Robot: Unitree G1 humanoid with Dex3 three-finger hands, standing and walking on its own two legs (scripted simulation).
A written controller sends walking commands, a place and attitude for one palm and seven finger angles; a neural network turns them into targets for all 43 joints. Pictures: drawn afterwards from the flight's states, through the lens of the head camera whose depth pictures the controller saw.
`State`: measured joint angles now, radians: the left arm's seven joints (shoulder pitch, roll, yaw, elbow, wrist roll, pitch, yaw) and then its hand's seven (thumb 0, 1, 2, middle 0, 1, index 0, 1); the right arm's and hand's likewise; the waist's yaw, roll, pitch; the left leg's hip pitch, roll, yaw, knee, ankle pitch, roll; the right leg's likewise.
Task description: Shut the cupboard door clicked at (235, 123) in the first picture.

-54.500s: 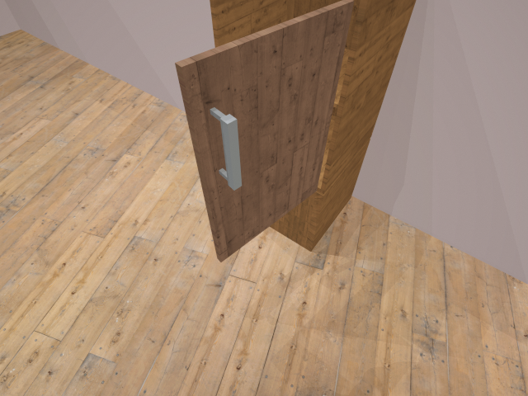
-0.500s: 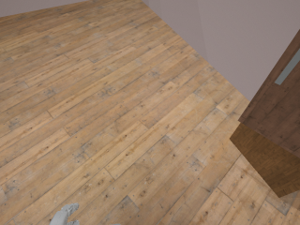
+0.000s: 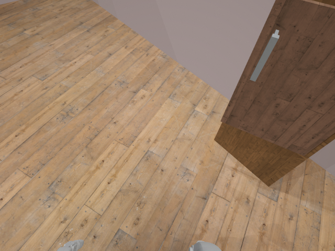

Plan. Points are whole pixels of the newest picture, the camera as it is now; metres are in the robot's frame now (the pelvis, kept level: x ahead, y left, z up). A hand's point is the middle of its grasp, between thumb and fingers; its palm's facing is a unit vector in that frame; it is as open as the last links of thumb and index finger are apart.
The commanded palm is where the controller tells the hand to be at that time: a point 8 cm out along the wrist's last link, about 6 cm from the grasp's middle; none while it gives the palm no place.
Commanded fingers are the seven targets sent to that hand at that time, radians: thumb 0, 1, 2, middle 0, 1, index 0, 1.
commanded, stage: turn to face it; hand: left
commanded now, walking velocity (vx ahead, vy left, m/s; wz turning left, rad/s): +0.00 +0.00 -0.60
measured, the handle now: (264, 56) +0.70 -0.28 +0.07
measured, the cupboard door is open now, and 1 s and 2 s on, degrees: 21 21 21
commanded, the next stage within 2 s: take the last steps up to it in 0.66 s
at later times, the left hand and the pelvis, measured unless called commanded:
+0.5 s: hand (105, 242) +0.15 +0.18 -0.18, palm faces -0.23 -0.95 -0.20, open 7.4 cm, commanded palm none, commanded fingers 0.00 0.90 0.90 -0.20 -0.30 -0.20 -0.30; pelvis +0.02 +0.00 -0.01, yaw -15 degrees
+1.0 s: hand (121, 240) +0.16 +0.13 -0.17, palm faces -0.38 -0.91 -0.19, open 7.4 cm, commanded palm none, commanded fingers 0.00 0.90 0.90 -0.20 -0.30 -0.20 -0.30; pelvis +0.04 -0.02 +0.00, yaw -23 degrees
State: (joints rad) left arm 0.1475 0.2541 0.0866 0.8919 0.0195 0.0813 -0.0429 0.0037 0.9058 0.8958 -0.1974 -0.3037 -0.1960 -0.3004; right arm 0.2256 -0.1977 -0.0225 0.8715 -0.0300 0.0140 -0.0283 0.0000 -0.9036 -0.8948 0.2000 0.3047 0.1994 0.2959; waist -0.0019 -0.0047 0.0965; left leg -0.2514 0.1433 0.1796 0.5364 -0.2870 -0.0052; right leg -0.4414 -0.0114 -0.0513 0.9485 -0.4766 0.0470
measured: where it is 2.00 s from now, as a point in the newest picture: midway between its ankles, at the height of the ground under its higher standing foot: (207, 249)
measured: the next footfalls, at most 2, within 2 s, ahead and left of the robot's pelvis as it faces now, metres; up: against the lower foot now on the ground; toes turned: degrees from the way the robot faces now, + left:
right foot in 0.12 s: +0.04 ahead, -0.14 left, +0.00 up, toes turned -9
left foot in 0.46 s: +0.10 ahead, +0.10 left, +0.00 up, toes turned -11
